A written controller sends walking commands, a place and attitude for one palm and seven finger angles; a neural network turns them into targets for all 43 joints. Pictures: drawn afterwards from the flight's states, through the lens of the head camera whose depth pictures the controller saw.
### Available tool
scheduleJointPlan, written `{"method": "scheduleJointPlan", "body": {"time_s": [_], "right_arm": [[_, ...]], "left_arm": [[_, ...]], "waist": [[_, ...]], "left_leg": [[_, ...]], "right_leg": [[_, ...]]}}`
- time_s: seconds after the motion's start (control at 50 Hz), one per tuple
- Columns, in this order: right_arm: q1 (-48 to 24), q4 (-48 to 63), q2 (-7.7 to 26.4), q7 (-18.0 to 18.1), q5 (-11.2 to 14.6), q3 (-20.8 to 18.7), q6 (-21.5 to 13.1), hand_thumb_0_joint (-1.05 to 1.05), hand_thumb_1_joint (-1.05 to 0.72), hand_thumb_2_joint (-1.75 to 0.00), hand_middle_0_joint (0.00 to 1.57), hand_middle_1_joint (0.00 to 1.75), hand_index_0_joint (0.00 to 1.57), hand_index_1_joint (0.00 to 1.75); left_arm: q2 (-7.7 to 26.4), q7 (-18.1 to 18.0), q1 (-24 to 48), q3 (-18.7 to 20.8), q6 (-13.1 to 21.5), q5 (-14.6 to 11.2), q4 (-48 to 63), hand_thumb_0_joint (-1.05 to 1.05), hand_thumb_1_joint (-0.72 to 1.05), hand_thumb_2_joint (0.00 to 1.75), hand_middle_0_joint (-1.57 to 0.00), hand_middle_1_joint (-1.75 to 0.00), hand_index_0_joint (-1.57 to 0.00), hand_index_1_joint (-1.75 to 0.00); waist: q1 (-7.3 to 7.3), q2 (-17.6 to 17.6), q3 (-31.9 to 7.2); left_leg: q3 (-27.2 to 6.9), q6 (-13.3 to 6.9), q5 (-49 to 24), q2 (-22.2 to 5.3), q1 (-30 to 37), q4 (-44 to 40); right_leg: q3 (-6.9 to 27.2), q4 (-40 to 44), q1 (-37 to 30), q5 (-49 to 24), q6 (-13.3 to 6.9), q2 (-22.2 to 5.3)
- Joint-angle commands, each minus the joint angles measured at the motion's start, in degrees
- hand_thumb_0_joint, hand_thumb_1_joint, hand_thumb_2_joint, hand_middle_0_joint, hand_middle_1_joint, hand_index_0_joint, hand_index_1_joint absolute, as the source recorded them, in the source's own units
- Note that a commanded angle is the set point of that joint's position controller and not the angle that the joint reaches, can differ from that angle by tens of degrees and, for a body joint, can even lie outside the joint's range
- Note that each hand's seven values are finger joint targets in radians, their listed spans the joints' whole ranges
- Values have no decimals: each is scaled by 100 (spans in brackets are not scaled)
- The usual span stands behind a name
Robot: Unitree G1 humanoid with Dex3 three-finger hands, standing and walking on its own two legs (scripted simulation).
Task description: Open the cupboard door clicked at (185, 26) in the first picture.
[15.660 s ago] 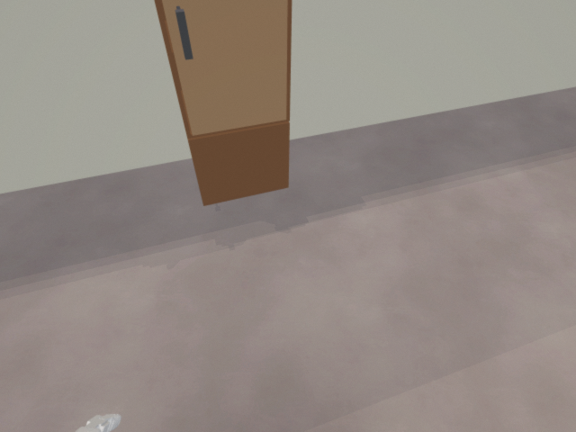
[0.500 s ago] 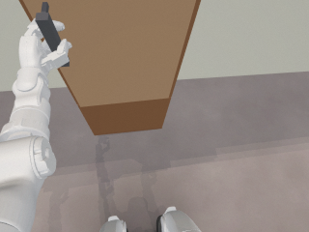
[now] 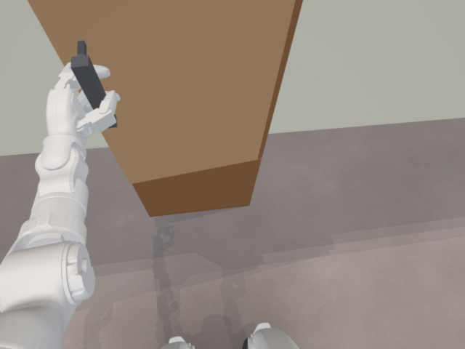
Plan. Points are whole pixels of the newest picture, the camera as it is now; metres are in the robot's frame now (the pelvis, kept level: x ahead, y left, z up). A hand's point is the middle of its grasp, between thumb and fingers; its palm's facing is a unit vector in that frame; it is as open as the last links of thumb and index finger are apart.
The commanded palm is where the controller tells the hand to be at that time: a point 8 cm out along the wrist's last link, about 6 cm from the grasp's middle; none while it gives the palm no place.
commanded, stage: pull the door open along its arc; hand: left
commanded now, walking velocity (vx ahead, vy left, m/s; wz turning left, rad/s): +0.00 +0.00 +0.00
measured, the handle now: (96, 87) +0.56 +0.19 +0.09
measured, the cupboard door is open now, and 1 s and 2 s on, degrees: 6 43 44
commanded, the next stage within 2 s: open thumb and fingers to let go in 0.60 s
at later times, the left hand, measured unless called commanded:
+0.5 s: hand (179, 193) +0.33 +0.05 +0.10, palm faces +0.33 -0.94 +0.06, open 6.8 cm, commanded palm +0.26 +0.13 +0.09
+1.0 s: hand (196, 202) +0.32 +0.03 +0.10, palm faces +0.43 -0.90 -0.02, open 8.1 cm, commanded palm +0.27 +0.07 +0.09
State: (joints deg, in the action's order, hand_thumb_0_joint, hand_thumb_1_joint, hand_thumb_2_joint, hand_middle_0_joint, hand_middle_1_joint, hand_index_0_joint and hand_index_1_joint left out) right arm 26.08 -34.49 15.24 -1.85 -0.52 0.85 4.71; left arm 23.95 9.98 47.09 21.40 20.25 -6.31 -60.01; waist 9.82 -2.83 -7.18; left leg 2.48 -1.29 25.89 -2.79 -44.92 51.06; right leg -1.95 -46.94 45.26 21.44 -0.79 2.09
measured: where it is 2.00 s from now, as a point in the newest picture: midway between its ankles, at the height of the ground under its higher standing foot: outside the picture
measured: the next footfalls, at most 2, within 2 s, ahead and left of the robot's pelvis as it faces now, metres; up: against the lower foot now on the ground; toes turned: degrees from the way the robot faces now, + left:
none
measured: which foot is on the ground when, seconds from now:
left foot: down 0.00-1.00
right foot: down 0.00-1.00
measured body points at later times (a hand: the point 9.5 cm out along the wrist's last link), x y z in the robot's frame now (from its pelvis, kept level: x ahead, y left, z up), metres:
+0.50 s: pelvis +0.01 -0.02 +0.02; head +0.03 -0.04 +0.47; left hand +0.31 +0.10 +0.10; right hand +0.19 -0.23 -0.08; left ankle -0.02 +0.10 -0.69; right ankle +0.00 -0.12 -0.69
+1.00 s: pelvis +0.00 -0.06 +0.02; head +0.02 -0.09 +0.46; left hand +0.29 +0.07 +0.10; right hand +0.17 -0.27 -0.10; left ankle -0.02 +0.10 -0.69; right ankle +0.00 -0.12 -0.69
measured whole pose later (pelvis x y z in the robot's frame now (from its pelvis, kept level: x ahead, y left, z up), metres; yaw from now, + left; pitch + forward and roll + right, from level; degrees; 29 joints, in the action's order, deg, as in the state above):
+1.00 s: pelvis +0.00 -0.06 +0.02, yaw +6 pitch +7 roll +2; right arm 10.9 -35.4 11.3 0.3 -3.4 -0.6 4.7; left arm -7.2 -32.1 4.7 -8.7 6.4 2.6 -11.7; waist 1.0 -2.7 -5.8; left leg -2.1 2.5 21.6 -1.3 -27.5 42.1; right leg -6.3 -44.6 29.0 23.0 -5.3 0.9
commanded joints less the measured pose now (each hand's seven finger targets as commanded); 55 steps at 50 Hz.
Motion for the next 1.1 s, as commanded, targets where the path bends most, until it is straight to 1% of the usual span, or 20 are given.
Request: {"method": "scheduleJointPlan", "body": {"time_s": [0.0,0.1,0.12,0.14,0.18,0.22,0.32,0.38,0.42,0.44,0.5,0.58,0.66,0.68,0.72,0.74,0.78,0.9,0.98,1.08], "right_arm": [[464,614,892,31,81,-380,-153,0,-90,-90,20,30,20,30],[45,889,751,-34,180,-407,-272,0,-90,-90,20,30,20,30],[-176,965,595,-64,176,-419,-351,0,-90,-90,20,30,20,30],[-310,954,527,-125,154,-382,-422,0,-90,-90,20,30,20,30],[-433,924,539,-196,120,-396,-484,0,-90,-90,20,30,20,30],[-561,968,533,-214,52,-417,-496,0,-90,-90,20,30,20,30],[-1131,1082,328,-158,-102,-358,-420,0,-90,-90,20,30,20,30],[-1483,1198,168,-109,-160,-295,-334,0,-90,-90,20,30,20,30],[-1670,1229,123,-71,-189,-260,-238,0,-90,-90,20,30,20,30],[-1800,1293,74,-58,-201,-244,-187,0,-90,-90,20,30,20,30],[-1965,1335,-33,25,-219,-201,-67,0,-90,-90,20,30,20,30],[-2195,1159,-90,156,-233,-133,-43,0,-90,-90,20,30,20,30],[-2235,957,-128,147,-310,-133,-153,0,-90,-90,20,30,20,30],[-2238,878,-111,134,-326,-133,-191,0,-90,-90,20,30,20,30],[-2141,838,-95,139,-340,-184,-250,0,-90,-90,20,30,20,30],[-2118,864,-91,153,-344,-203,-255,0,-90,-90,20,30,20,30],[-2110,860,-73,199,-322,-226,-245,0,-90,-90,20,30,20,30],[-2020,792,-34,271,-293,-235,-300,0,-90,-90,20,30,20,30],[-2032,779,-19,259,-286,-256,-352,0,-90,-90,20,30,20,30],[-2056,715,-19,290,-291,-254,-428,0,-90,-90,20,30,20,30]], "left_arm": [[883,42,783,-96,272,-204,1725,0,90,90,-40,-135,-40,-135],[156,-64,-880,-480,163,-434,3172,0,90,90,-40,-135,-40,-135],[-45,-798,-1092,136,121,-752,3701,0,90,90,-40,-135,-40,-135],[-751,-1256,-1583,-374,9,-680,3825,0,90,90,-40,-135,-40,-135],[-1193,-1790,-1960,-750,-101,-510,4342,0,90,90,-40,-135,-40,-135],[-1227,-2336,-2393,-808,-134,-221,4886,0,90,90,-40,-135,-40,-135],[-1811,-3483,-2958,-1371,-381,508,5651,0,90,90,-40,-135,-40,-135],[-2288,-3971,-3733,-1743,-636,726,6101,0,90,90,-40,-135,-40,-135],[-2397,-4238,-4126,-1926,-835,907,6339,0,90,90,-40,-135,-40,-135],[-2484,-4351,-4400,-2027,-942,976,6579,0,90,90,-40,-135,-40,-135],[-2758,-4452,-4715,-2441,-1208,1156,7006,0,90,90,-40,-135,-40,-135],[-3176,-4528,-4176,-2826,-1378,1097,6772,0,90,90,-40,-135,-40,-135],[-3652,-4630,-3495,-3332,-1385,1213,6540,0,90,90,-40,-135,-40,-135],[-3758,-4665,-3014,-3484,-1362,1274,6446,0,90,90,-40,-135,-40,-135],[-3644,-4639,-3011,-3432,-1297,1330,6367,0,76,84,-39,-134,-39,-134],[-3544,-4595,-3296,-3287,-1282,1266,6243,0,69,81,-38,-133,-38,-133],[-3427,-4475,-3301,-3183,-1238,1134,6297,0,55,75,-38,-131,-38,-131],[-3276,-4258,-2967,-3054,-1014,1034,6117,0,13,57,-35,-127,-35,-127],[-3261,-4242,-2936,-3052,-879,1088,6016,0,-15,45,-32,-124,-32,-124],[-3141,-4297,-2550,-2896,-781,1067,5782,0,-50,30,-30,-120,-30,-120]], "waist": [[-432,-33,-2439],[-746,47,-2370],[-1112,-63,-2281],[-1014,-35,-2034],[-928,196,-1795],[-997,526,-1817],[-1096,529,-1513],[-1222,528,-1442],[-1248,727,-1258],[-1303,623,-1260],[-1199,820,-1168],[-976,904,-746],[-824,621,-796],[-713,472,-800],[-736,664,-1010],[-846,766,-1217],[-877,982,-1481],[-845,1210,-1300],[-875,975,-1222],[-866,1056,-1151]], "left_leg": [[-194,-44,-3095,192,1535,-531],[-63,-52,-3344,206,1646,-754],[-59,22,-3427,224,1600,-774],[-46,84,-3398,205,1686,-845],[-88,127,-3231,173,1805,-893],[-96,121,-3094,185,1786,-943],[-58,124,-2462,239,1761,-1106],[-2,130,-2310,270,1824,-1179],[-31,123,-2181,277,1836,-1226],[-5,129,-2146,293,1847,-1248],[-18,130,-2102,315,1962,-1218],[-133,130,-1772,358,2069,-1144],[-230,138,-1744,383,2108,-972],[-262,132,-1730,377,2071,-893],[-282,123,-1748,384,2065,-851],[-280,136,-1737,412,2007,-864],[-263,142,-1773,442,1932,-874],[-324,122,-1572,431,1744,-918],[-310,110,-1453,424,1739,-930],[-323,100,-1187,439,1578,-900]], "right_leg": [[-16,310,-2004,-3001,-23,123],[4,381,-2565,-3415,-43,45],[-93,461,-2532,-3205,-38,81],[-172,479,-2418,-3062,-20,83],[-253,516,-2253,-2798,-4,70],[-237,494,-2506,-2787,-29,48],[-110,604,-2737,-2461,-64,-104],[-47,724,-2973,-2439,-72,-182],[-2,866,-3083,-2350,-77,-211],[43,902,-3182,-2380,-75,-239],[163,1060,-3352,-2698,-35,-313],[256,1301,-3081,-2554,51,-395],[252,1170,-2759,-2601,73,-472],[252,1089,-2556,-2591,77,-494],[253,1034,-2603,-2658,101,-496],[319,1027,-2800,-2857,147,-538],[450,1043,-3126,-3286,212,-599],[593,1131,-3093,-3047,256,-677],[603,1174,-2906,-2547,206,-655],[784,1355,-2799,-1847,220,-705]]}}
